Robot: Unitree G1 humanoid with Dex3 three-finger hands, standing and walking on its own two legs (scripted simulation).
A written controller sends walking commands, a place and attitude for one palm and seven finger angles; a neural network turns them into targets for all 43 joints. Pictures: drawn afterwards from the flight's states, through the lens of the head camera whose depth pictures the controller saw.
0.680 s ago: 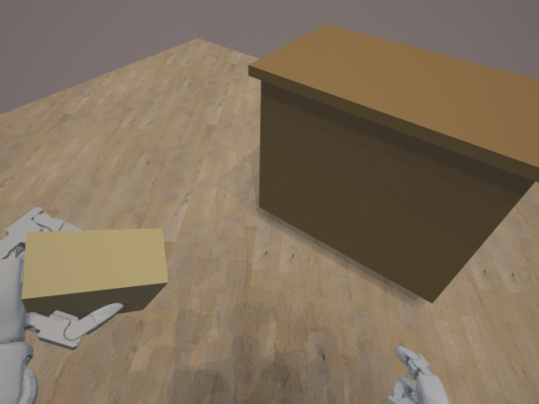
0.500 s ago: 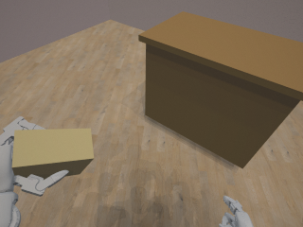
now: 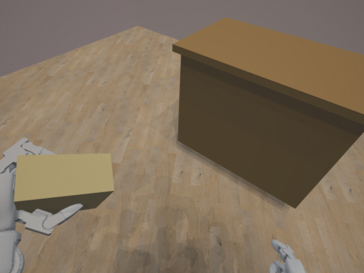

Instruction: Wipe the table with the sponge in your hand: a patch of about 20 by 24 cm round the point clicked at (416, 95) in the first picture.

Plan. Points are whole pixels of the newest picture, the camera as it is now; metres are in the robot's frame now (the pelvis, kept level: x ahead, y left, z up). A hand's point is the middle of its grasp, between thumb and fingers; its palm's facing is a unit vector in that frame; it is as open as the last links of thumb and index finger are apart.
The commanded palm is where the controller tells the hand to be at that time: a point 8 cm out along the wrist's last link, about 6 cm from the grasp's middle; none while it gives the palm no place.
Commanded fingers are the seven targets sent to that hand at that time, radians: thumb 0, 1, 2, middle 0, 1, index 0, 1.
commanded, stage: walk to a spot facing it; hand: left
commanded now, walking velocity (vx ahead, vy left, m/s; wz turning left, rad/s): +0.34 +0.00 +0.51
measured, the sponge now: (77, 185) +0.23 +0.20 +0.14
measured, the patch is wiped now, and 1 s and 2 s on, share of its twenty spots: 0.00 0.00 0.00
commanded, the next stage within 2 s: none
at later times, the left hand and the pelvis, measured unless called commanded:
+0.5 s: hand (46, 164) +0.25 +0.25 +0.17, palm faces +0.52 -0.70 -0.49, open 10.3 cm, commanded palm +0.19 +0.28 +0.18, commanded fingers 0.00 0.10 1.30 -1.20 -1.60 -1.20 -1.60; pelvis +0.10 -0.02 -0.01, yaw +12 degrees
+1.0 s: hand (35, 123) +0.34 +0.31 +0.18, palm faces +0.71 -0.53 -0.47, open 10.2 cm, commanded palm +0.26 +0.32 +0.18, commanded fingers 0.00 0.10 1.30 -1.20 -1.60 -1.20 -1.60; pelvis +0.23 +0.00 -0.02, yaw +26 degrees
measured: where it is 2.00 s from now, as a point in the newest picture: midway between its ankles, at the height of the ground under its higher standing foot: (189, 261)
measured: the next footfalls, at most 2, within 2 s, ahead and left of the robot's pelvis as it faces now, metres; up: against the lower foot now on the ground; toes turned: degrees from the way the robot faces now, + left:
right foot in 0.48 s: +0.18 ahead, -0.11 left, +0.00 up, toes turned +4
left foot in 0.94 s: +0.28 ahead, +0.14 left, +0.00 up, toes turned +37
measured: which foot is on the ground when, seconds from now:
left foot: down 0.00-0.48, up 0.50-0.92, down 0.94-1.00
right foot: down 0.00-0.12, up 0.14-0.46, down 0.48-0.92, up 0.94-1.00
